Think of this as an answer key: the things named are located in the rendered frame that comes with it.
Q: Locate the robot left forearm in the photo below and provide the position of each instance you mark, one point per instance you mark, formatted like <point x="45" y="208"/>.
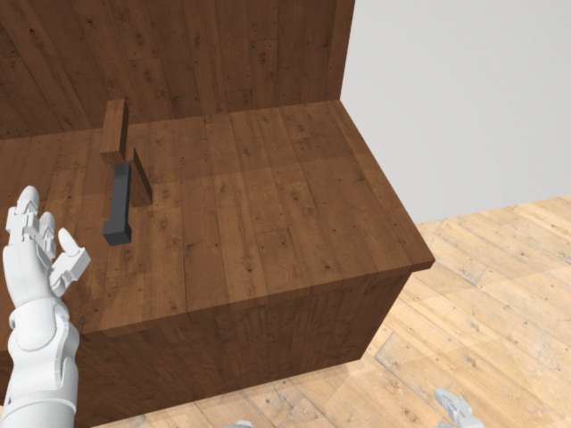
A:
<point x="43" y="389"/>

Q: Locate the counter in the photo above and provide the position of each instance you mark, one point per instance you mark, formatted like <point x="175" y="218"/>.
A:
<point x="266" y="240"/>

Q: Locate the right robot hand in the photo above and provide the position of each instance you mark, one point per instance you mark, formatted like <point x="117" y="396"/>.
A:
<point x="459" y="411"/>

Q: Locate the tap lever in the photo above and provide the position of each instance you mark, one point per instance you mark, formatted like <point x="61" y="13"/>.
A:
<point x="117" y="231"/>

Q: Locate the left robot hand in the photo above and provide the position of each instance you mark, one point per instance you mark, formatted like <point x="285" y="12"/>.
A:
<point x="28" y="257"/>

